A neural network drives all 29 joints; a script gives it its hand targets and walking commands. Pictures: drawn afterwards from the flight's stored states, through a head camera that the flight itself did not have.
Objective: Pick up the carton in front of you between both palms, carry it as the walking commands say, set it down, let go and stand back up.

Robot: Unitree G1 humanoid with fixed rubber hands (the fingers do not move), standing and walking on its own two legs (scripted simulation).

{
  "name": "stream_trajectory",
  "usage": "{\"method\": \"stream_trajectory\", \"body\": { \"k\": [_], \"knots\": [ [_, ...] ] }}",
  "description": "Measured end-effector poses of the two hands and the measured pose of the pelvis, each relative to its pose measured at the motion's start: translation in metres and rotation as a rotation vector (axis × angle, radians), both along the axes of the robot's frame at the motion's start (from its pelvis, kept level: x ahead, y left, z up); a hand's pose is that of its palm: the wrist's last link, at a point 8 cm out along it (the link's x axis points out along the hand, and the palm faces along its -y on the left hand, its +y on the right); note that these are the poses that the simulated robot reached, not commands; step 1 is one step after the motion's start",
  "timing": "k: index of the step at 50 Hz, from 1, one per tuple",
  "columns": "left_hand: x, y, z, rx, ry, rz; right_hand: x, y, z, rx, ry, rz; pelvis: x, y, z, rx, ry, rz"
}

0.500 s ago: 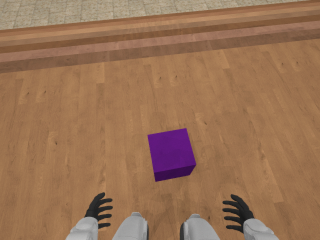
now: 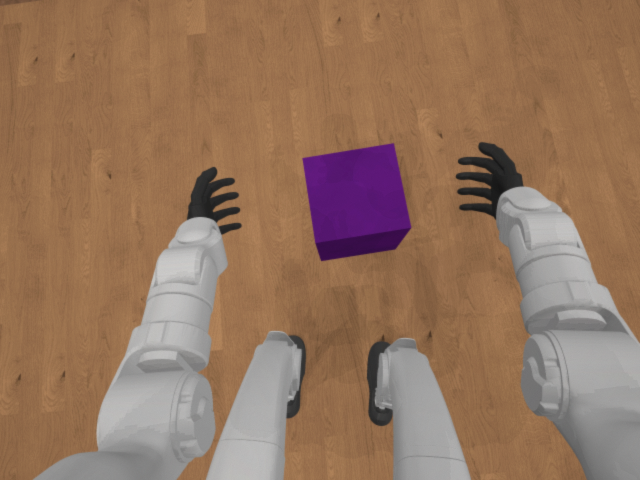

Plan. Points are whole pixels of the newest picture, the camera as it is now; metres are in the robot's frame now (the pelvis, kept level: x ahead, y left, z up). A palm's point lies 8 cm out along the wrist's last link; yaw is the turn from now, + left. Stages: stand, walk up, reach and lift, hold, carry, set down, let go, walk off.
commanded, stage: reach and lift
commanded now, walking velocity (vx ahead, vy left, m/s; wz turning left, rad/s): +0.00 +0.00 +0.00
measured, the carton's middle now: (353, 208) +0.56 -0.01 -0.55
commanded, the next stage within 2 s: none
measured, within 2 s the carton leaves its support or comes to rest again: neither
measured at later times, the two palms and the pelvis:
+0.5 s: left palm (229, 137) +0.53 +0.19 -0.13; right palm (492, 95) +0.61 -0.19 -0.12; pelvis +0.03 +0.00 -0.01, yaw +1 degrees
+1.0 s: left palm (262, 195) +0.52 +0.18 -0.35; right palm (448, 177) +0.58 -0.19 -0.36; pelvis -0.01 +0.01 -0.20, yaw +3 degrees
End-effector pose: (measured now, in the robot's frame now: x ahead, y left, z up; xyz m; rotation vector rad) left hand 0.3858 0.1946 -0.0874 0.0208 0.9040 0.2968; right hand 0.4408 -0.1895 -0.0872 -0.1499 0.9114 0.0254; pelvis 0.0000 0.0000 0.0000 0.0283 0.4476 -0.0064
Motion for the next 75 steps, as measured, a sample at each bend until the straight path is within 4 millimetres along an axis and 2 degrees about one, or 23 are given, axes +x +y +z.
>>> {"method": "stream_trajectory", "body": {
  "k": [7,16,20,23,30,35,39,47,51,55,61,67,70,75],
  "knots": [
    [0.049,-0.003,-0.011,0.013,-0.092,0.035,0.058,-0.002,-0.008,0.008,-0.079,0.001,-0.004,-0.003,-0.010,0.009,0.106,-0.006],
    [0.110,-0.003,-0.021,0.021,-0.199,0.046,0.129,-0.001,-0.016,0.031,-0.185,0.013,0.009,-0.005,-0.014,0.018,0.239,-0.002],
    [0.132,-0.004,-0.026,0.025,-0.236,0.045,0.154,-0.001,-0.021,0.036,-0.223,0.021,0.018,-0.004,-0.014,0.021,0.291,0.001],
    [0.142,-0.004,-0.033,0.027,-0.251,0.041,0.166,-0.001,-0.028,0.037,-0.238,0.028,0.026,-0.004,-0.012,0.023,0.327,0.003],
    [0.143,-0.005,-0.067,0.028,-0.234,0.038,0.165,0.004,-0.064,0.046,-0.221,0.029,0.037,-0.001,-0.018,0.029,0.402,0.001],
    [0.139,-0.008,-0.108,0.021,-0.210,0.025,0.154,0.007,-0.107,0.047,-0.196,0.009,0.037,0.004,-0.044,0.034,0.447,-0.005],
    [0.138,-0.012,-0.150,0.011,-0.199,0.011,0.144,0.004,-0.152,0.039,-0.185,-0.012,0.030,0.009,-0.079,0.037,0.467,-0.008],
    [0.135,-0.012,-0.238,0.008,-0.195,0.000,0.135,-0.003,-0.244,0.018,-0.204,-0.027,0.005,0.014,-0.166,0.048,0.416,-0.002],
    [0.132,-0.010,-0.276,0.008,-0.188,0.003,0.136,0.000,-0.281,0.018,-0.211,-0.018,-0.010,0.013,-0.206,0.054,0.364,0.003],
    [0.130,-0.009,-0.309,0.003,-0.184,0.005,0.139,0.005,-0.311,0.020,-0.212,-0.008,-0.021,0.010,-0.238,0.057,0.303,0.007],
    [0.131,-0.011,-0.350,-0.008,-0.163,0.001,0.140,0.010,-0.352,0.024,-0.189,-0.001,-0.030,0.005,-0.271,0.060,0.224,0.012],
    [0.133,-0.014,-0.385,-0.022,-0.147,-0.007,0.141,0.012,-0.388,0.016,-0.169,0.011,-0.028,0.002,-0.291,0.058,0.170,0.022],
    [0.133,-0.012,-0.393,-0.021,-0.145,-0.007,0.143,0.017,-0.395,0.022,-0.171,0.019,-0.023,0.002,-0.297,0.055,0.163,0.021],
    [0.138,-0.011,-0.393,-0.015,-0.167,-0.013,0.151,0.023,-0.392,0.032,-0.204,0.025,-0.017,0.005,-0.303,0.055,0.157,0.026]
  ]
}}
